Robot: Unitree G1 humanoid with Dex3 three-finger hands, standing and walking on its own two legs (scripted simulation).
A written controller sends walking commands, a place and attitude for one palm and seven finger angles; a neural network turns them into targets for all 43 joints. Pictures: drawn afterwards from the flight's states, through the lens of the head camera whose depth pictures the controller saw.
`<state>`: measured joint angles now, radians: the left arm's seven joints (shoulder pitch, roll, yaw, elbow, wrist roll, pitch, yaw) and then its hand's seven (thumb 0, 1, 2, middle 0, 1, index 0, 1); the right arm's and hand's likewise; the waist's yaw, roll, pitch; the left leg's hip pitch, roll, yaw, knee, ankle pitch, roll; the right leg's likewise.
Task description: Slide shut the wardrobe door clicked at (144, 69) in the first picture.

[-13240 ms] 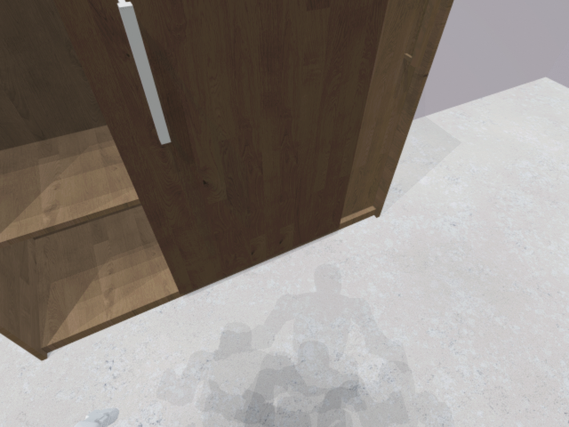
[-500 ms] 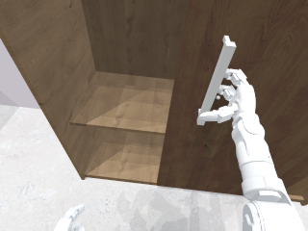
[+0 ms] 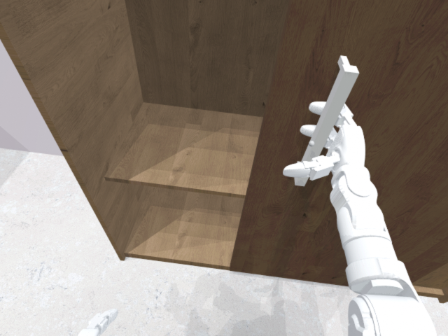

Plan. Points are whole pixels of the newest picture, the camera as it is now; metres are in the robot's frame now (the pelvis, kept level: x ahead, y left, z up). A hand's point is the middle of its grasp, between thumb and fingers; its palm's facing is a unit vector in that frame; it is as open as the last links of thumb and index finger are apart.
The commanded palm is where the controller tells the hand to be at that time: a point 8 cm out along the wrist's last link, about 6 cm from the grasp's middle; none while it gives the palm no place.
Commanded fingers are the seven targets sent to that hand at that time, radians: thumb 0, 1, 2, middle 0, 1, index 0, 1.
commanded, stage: slide the fingers in behind the handle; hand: right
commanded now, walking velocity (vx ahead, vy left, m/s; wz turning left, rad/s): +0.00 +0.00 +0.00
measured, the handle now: (318, 130) +0.48 -0.12 +0.14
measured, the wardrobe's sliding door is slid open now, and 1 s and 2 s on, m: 0.48 0.48 0.48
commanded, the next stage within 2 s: grip the handle and tug to test in 0.62 s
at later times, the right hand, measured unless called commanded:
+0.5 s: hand (309, 143) +0.42 -0.10 +0.15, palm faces +0.01 +1.00 -0.01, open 14.1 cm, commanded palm +0.40 -0.15 +0.15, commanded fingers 0.00 0.50 -0.30 0.30 1.20 0.30 1.20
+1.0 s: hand (309, 143) +0.43 -0.10 +0.15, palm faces +0.02 +1.00 -0.01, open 12.4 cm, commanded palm +0.39 -0.14 +0.15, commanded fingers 0.00 -0.20 -0.60 0.38 1.30 0.38 1.30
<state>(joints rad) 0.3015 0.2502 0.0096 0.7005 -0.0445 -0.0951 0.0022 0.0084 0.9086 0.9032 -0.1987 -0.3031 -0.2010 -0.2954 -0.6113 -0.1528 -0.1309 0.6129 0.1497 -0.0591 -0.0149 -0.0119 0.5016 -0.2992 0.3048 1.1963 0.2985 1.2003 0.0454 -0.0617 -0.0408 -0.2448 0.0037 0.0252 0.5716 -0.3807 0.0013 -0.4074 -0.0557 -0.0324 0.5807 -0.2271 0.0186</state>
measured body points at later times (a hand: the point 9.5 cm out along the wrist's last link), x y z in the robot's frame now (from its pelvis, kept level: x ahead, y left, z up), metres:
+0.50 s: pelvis +0.00 +0.00 +0.00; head +0.02 +0.02 +0.45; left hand +0.12 +0.25 -0.12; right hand +0.42 -0.15 +0.15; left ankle -0.05 +0.12 -0.73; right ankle +0.04 -0.14 -0.73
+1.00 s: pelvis +0.01 +0.00 +0.00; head +0.02 +0.02 +0.45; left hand +0.12 +0.24 -0.12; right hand +0.42 -0.15 +0.15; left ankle -0.05 +0.12 -0.73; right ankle +0.04 -0.14 -0.73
